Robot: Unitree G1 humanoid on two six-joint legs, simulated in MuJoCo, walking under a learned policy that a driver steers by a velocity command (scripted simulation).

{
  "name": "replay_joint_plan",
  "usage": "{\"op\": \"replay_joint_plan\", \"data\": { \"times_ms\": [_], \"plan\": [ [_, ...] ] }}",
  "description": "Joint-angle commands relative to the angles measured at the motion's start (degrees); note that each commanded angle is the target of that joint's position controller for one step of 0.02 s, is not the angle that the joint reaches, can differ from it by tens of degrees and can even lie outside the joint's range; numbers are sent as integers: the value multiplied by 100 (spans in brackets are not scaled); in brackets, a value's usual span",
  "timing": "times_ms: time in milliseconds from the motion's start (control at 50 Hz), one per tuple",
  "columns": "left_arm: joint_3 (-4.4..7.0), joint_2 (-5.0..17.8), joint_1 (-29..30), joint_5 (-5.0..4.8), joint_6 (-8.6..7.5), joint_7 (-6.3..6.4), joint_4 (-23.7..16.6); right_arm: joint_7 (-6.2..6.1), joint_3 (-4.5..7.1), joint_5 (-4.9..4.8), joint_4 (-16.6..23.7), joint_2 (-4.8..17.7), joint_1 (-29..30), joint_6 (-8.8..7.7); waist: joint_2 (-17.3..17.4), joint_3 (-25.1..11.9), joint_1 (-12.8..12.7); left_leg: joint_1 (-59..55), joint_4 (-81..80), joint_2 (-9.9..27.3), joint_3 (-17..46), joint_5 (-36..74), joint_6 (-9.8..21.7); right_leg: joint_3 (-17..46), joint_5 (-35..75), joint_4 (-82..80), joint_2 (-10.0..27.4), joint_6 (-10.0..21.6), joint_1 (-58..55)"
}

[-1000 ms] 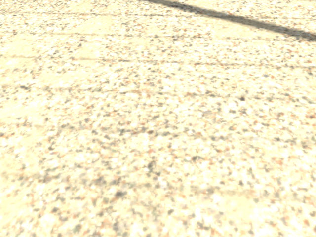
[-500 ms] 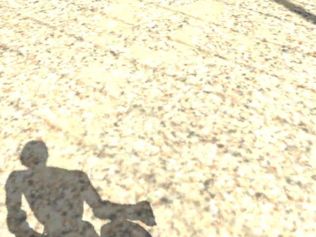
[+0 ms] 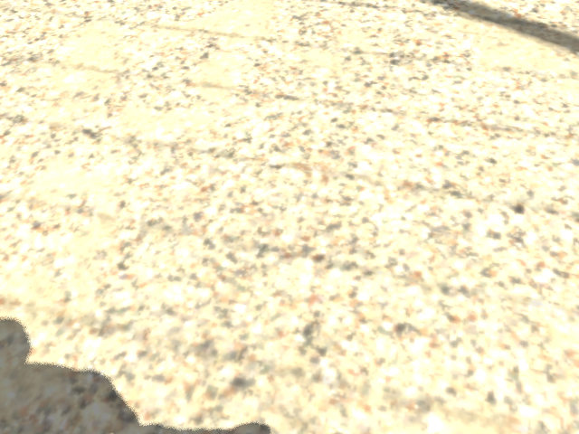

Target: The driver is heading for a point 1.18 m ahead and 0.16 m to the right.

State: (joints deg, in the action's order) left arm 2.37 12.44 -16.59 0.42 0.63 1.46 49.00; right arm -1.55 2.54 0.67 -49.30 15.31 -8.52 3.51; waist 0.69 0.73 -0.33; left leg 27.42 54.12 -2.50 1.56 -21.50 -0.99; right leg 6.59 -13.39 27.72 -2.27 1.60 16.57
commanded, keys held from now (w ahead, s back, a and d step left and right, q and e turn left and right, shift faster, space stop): e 0.50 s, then no key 0.50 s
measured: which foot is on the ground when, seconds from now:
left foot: up 0.00-0.14, down 0.16-0.66, up 0.68-1.00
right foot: down 0.00-0.16, up 0.18-0.64, down 0.66-1.00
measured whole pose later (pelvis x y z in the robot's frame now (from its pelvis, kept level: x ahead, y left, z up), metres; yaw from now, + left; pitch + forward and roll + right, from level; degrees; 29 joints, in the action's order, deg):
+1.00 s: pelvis -0.04 +0.02 +0.00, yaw -23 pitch -1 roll +0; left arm -0.5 10.4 -10.0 1.3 0.8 -0.9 49.1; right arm 1.2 2.5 0.8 -52.5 14.1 -15.2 3.7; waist 2.0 1.9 0.5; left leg 15.8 38.7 1.8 -0.1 -20.5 0.7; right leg -0.5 -13.6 27.0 -3.5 4.0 12.7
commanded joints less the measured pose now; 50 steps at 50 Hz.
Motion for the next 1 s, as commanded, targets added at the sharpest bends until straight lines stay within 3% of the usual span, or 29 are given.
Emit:
{"op": "replay_joint_plan", "data": {
  "times_ms": [20, 40, 80, 140, 160, 180, 200, 220, 240, 260, 280, 320, 440, 520, 560, 600, 640, 660, 680, 700, 720, 740, 780, 800, 840, 940, 1000],
  "plan": [
    [296, 988, -384, 31, -66, 19, -155, -34, -55, -8, 467, 224, 305, -56, -973, -506, -241, 403, -481, -40, 24, -118, -53, 1408, 2755, -397, 1249, 1126, -1050],
    [320, 1050, -400, 89, -53, -23, -146, -13, -58, -19, 525, 245, 311, -104, -1041, -541, -252, 260, -650, -76, 65, -175, -14, 1541, 2566, -389, 1213, 1108, -997],
    [363, 1110, -189, 98, -33, -75, -232, -12, -62, -44, 556, 310, 204, -152, -1124, -538, -190, -150, -1072, -158, 23, -266, 62, 1773, 2449, -397, 1178, 1034, -720],
    [408, 1136, 283, 75, 43, -115, -374, -75, -70, -58, 390, 229, -543, -251, -1010, -443, 261, -1749, -2816, -279, -172, 638, 105, 1759, 1660, -179, 727, 565, 274],
    [369, 935, 262, 57, 27, -118, -418, -122, 15, 15, 332, 543, -824, -303, -611, -440, 302, -2516, -3321, 279, 304, 715, 187, 1534, 514, 292, 406, 266, 967],
    [248, 284, -208, 15, 20, -136, -460, -173, 77, 69, 443, 1020, -844, -313, 927, -596, 24, -3078, -3772, 2007, 1953, 1196, 511, 408, -1609, 1922, -338, -68, 1714],
    [318, 698, -139, 76, 23, -122, -601, -149, 114, 90, 649, 1251, -554, -262, 1124, -647, 16, -2293, -3780, 2737, 2689, 2199, 1073, -159, -2397, 2782, -444, -100, 1915],
    [384, 1019, 86, 180, 80, -149, -512, -98, 43, 45, 721, 854, -362, -266, 624, -276, -6, -1951, -3683, 2452, 2293, 2474, 1264, -132, -2071, 3463, -74, -57, 1866],
    [370, 952, 75, 134, 137, -208, -406, -65, -16, 16, 757, 569, -152, -283, 501, 19, -139, -1645, -3681, 2003, 1649, 2443, 1221, -99, -1656, 3775, -12, -47, 1840],
    [346, 837, -29, 90, 179, -263, -347, -41, -40, 81, 797, 459, -54, -290, 537, 78, -231, -1585, -3729, 1705, 1150, 2542, 1141, -162, -1312, 4044, 1, -78, 1802],
    [336, 833, -75, 59, 213, -321, -338, -71, -16, 85, 773, 485, -49, -325, 738, 169, -254, -1640, -3727, 1560, 846, 2832, 1121, -200, -1062, 4213, -33, -106, 1901],
    [311, 831, -123, 73, 250, -359, -294, -75, 14, 66, 692, 481, -293, -355, 642, 101, -194, -1847, -3646, 1424, 464, 3265, 1167, -284, -860, 4302, -81, -193, 1924],
    [172, 692, 327, 103, 301, -417, -536, -69, 102, 66, 450, 618, -831, -375, 681, -43, 33, -2510, -3583, 1781, 256, 2939, 1385, -420, -821, 3361, 122, -346, 2000],
    [52, 530, 636, 49, 285, -463, -726, -8, 149, 84, 408, 774, -849, -381, 709, -66, 93, -2102, -3435, 1899, -35, 2821, 1367, -648, -906, 2314, 232, -208, 1170],
    [53, 577, 712, 9, 279, -451, -797, 28, 179, 126, 375, 836, -909, -359, 790, -150, 144, -1884, -3207, 1883, -146, 2854, 1320, -865, -1007, 1874, 94, -48, 715],
    [47, 573, 649, 0, 253, -462, -817, 95, 209, 105, 363, 910, -957, -309, 796, -248, 157, -1873, -3016, 1928, -70, 2870, 1270, -1001, -1126, 1312, 1, 108, 346],
    [20, 518, 371, 27, 183, -413, -726, 139, 242, 36, 354, 953, -826, -264, 508, -303, -102, -1400, -2542, 1822, -238, 2451, 884, -986, -65, -176, -10, 191, -629],
    [55, 758, 260, 111, 97, -354, -703, 175, 205, 64, 311, 736, -1032, -255, -128, -470, -75, -871, -1833, 1487, -601, 1655, 521, -93, 355, -865, 572, 234, -1367],
    [141, 1412, 360, 108, 42, -330, -894, 263, 53, 77, 629, 147, -1191, -247, -1735, -553, 121, 315, -632, 619, -1236, -1138, 78, 1987, 2777, -944, 2394, 813, -1860],
    [101, 1175, -24, 22, 26, -287, -730, 223, 86, 84, 591, 395, -684, -98, -1129, -555, -339, 17, -239, 571, -421, -1428, 93, 1757, 3226, -797, 2495, 1406, -1135],
    [13, 916, 202, 42, 22, -270, -681, 236, 98, 11, 570, 412, -681, -25, -917, -225, -119, -26, -44, 577, -251, -1181, 89, 1337, 2931, -855, 2148, 1394, -914],
    [-50, 725, 540, 63, 41, -252, -686, 255, 101, -15, 474, 404, -716, -20, -855, 4, 14, -53, -114, 595, -186, -793, 101, 967, 2386, -1001, 1819, 1178, -716],
    [-66, 684, 793, 60, 46, -184, -684, 281, 145, 61, 245, 508, -944, -25, -953, 62, 139, -230, -125, 522, -258, -188, 112, 488, 2446, -1057, 1405, 911, -684],
    [-84, 651, 767, 53, 33, -184, -646, 295, 143, 71, 149, 483, -1044, -27, -817, -40, 155, -340, -107, 477, -261, -62, 113, 360, 2585, -1023, 1339, 877, -734],
    [-97, 646, 631, 35, -9, -189, -507, 314, 114, 31, 48, 354, -1067, -9, -618, -121, 125, -455, -298, 471, -217, 106, 93, 288, 2339, -1001, 1314, 858, -809],
    [-86, 668, 559, 94, -32, -223, -235, 282, 73, 8, -43, 249, -759, -5, -778, 33, -41, -846, -1261, 390, -240, 33, 127, 488, 1078, -1008, 1275, 865, -565],
    [-83, 649, 636, 85, -35, -213, -118, 229, 58, 4, -214, 195, -862, -55, -730, 9, 62, -1365, -2094, 313, -309, 254, 229, 672, 626, -883, 1257, 814, -340]
  ]
}}
Velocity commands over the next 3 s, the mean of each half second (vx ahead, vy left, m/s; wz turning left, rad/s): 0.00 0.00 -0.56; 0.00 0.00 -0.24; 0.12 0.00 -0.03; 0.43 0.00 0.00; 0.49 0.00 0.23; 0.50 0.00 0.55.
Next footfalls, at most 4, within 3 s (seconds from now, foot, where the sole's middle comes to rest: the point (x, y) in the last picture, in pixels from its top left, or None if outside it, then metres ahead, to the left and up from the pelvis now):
0.16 left None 0.03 0.12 -0.78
0.66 right None -0.03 -0.07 -0.78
1.04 left None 0.03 0.13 -0.78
1.54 right None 0.02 -0.10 -0.78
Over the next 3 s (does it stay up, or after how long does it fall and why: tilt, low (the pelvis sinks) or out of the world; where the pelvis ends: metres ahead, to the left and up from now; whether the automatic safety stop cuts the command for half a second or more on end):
stays up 0.68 -0.25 0.00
